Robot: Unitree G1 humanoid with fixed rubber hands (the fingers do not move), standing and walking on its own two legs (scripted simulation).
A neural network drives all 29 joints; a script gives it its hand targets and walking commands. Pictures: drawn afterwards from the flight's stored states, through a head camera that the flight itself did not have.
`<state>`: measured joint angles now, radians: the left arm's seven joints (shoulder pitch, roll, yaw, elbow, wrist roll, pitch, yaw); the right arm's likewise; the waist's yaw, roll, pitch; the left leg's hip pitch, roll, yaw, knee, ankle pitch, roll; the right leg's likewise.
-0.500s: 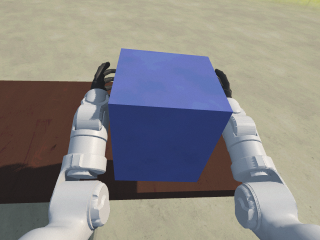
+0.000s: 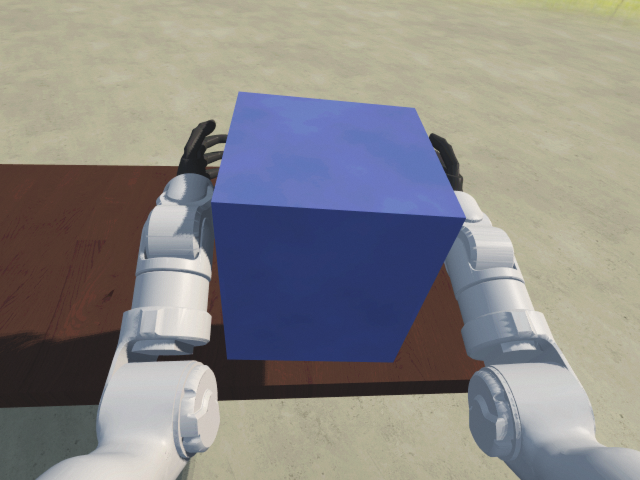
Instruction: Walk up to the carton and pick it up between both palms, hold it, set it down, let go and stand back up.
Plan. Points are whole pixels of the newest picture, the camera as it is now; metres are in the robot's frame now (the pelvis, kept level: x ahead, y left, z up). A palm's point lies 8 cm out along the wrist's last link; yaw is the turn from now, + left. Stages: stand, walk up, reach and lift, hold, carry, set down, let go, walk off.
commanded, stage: reach and lift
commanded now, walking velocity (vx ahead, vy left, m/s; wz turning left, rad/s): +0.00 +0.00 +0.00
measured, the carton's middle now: (320, 234) +0.37 +0.00 +0.16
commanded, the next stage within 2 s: hold in 0.02 s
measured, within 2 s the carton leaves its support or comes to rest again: neither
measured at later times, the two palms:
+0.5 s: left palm (194, 179) +0.39 +0.14 +0.23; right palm (451, 196) +0.38 -0.15 +0.21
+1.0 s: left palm (189, 169) +0.39 +0.15 +0.24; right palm (453, 186) +0.38 -0.15 +0.22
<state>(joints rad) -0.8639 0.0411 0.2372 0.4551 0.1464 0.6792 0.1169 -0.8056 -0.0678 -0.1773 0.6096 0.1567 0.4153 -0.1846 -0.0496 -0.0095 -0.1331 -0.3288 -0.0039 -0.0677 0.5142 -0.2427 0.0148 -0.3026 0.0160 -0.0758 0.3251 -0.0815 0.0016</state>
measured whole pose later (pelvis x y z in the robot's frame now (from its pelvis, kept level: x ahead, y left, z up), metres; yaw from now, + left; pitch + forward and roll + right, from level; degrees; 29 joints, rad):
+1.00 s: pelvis -0.01 +0.00 +0.00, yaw +0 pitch +2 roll -2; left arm -0.92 0.05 0.25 0.43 0.15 0.77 0.12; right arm -0.85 -0.09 -0.18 0.57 0.18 0.51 -0.20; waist -0.05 -0.01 -0.14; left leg -0.32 0.00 -0.07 0.51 -0.23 0.01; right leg -0.29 0.02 -0.08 0.33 -0.07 0.00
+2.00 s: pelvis -0.01 +0.00 +0.00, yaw +0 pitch +2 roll -2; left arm -0.93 0.05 0.27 0.43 0.15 0.78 0.11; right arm -0.87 -0.09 -0.17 0.57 0.20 0.54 -0.21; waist -0.05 0.00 -0.15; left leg -0.32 0.00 -0.07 0.51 -0.23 0.01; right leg -0.29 0.02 -0.08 0.33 -0.07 0.00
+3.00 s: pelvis -0.01 +0.00 +0.00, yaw +0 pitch +2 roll -2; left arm -0.93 0.05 0.29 0.43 0.17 0.78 0.09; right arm -0.88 -0.09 -0.17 0.58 0.20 0.55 -0.22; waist -0.05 0.00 -0.16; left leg -0.31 0.00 -0.07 0.51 -0.23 0.01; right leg -0.29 0.02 -0.08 0.32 -0.07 0.00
